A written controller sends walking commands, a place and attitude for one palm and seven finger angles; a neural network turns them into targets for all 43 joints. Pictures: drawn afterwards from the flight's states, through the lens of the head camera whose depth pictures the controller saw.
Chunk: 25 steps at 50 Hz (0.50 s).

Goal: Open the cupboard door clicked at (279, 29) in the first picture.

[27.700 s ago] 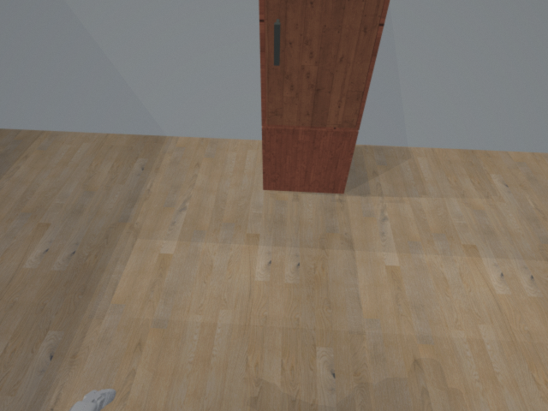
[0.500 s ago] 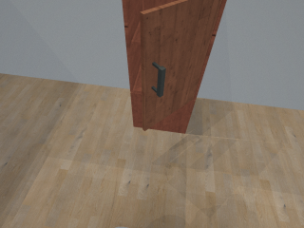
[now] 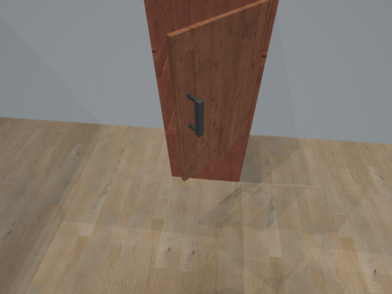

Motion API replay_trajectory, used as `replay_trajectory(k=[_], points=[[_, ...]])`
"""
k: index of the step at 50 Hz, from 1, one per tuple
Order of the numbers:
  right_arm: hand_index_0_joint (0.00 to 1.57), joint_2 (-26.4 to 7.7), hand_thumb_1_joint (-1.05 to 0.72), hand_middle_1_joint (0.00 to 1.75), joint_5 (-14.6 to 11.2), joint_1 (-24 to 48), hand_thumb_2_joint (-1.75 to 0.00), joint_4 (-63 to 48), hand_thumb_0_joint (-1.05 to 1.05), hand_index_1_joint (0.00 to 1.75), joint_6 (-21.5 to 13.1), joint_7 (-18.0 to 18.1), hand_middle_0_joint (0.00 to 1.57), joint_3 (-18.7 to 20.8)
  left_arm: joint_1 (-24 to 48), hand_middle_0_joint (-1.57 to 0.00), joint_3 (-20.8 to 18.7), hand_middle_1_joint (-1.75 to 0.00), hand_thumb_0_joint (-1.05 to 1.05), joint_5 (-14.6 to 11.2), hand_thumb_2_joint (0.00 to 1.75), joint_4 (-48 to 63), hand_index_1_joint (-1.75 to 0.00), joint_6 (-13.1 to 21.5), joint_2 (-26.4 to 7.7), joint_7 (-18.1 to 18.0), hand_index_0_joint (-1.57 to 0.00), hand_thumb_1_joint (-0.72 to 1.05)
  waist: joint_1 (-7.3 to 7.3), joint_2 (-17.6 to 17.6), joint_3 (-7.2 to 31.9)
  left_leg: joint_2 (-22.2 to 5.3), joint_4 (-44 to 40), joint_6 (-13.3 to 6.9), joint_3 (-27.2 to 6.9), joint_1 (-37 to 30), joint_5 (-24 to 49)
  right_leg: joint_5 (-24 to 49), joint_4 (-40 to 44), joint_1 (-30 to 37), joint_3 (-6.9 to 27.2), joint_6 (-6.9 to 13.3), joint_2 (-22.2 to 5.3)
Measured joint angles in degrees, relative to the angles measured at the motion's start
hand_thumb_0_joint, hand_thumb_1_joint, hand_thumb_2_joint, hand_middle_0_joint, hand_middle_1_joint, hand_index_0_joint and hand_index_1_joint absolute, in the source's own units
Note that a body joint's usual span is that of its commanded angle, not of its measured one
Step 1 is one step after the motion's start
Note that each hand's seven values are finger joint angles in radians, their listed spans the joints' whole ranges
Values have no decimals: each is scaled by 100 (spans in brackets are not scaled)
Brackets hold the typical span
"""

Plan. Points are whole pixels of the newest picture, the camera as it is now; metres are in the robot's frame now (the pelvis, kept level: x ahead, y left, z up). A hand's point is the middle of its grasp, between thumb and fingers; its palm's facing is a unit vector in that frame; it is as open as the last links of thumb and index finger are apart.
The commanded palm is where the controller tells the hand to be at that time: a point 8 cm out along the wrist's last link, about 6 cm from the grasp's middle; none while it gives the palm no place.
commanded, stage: let the arm hang, fingers relaxed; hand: left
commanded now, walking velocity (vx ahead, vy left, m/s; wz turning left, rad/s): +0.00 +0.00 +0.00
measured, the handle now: (195, 115) +0.60 +0.04 +0.00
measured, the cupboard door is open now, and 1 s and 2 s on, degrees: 48 48 48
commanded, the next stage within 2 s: look to check the result in 0.12 s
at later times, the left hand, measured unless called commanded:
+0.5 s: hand out of the picture +0.05 +0.21 -0.16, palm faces +0.01 -0.95 -0.30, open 7.3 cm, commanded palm none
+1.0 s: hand out of the picture +0.08 +0.21 -0.16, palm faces -0.03 -0.95 -0.30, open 7.3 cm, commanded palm none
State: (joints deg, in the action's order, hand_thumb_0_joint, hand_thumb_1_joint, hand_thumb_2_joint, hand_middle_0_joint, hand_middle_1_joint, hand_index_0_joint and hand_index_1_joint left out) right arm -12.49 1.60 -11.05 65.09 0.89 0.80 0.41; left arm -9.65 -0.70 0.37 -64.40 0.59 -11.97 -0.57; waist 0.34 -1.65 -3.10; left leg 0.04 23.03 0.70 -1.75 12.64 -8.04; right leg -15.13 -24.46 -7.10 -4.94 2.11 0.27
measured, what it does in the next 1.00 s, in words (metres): stands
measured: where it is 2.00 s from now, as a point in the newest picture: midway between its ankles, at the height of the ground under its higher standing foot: outside the picture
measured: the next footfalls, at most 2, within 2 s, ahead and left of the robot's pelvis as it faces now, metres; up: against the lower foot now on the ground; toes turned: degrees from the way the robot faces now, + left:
left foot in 1.74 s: +0.09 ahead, +0.10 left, +0.00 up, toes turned -27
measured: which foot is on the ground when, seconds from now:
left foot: down 0.00-1.00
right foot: down 0.00-1.00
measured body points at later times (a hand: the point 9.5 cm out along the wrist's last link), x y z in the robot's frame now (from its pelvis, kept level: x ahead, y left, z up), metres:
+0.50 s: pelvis +0.02 -0.01 +0.00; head +0.04 -0.02 +0.45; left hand +0.05 +0.26 -0.14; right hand +0.06 -0.27 -0.16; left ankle +0.05 +0.13 -0.74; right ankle -0.02 -0.09 -0.74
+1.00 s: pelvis +0.02 -0.01 +0.00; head +0.04 -0.02 +0.45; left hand +0.08 +0.26 -0.14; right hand +0.07 -0.28 -0.15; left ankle +0.05 +0.13 -0.74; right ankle -0.02 -0.09 -0.74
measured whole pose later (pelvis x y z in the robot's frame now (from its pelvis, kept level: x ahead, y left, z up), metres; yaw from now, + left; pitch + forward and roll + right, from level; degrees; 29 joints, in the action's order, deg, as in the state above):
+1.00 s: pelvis +0.02 -0.01 +0.00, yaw -3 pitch -2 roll +0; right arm -15.5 1.5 -7.2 63.9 1.3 1.5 0.8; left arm -9.2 -1.4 0.4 -64.1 -0.3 -14.6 -0.9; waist -0.6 -1.4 -3.9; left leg -2.0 22.3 1.6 0.8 10.6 -10.1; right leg -14.8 -21.6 -5.2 -2.2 2.7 2.1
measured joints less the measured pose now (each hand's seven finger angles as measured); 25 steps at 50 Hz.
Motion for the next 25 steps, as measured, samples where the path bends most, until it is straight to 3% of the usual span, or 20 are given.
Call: replay_trajectory(k=[9,25], points=[[20,-51,-91,30,-3,92,-90,10,0,30,-26,17,20,10,57,-20,-7,-30,0,0,90,-18,-30,24,39,2,-21,91,9,42,-50,-43,-97,39,-6,-98,-13,29,167,125,-1,30,48],[20,-225,-91,30,-22,237,-90,18,0,30,-6,21,20,25,-62,-20,-59,-30,0,-4,90,-140,-30,5,-226,-9,-21,91,-56,-18,-143,-86,-209,72,-1,-216,-31,59,357,272,10,60,98]])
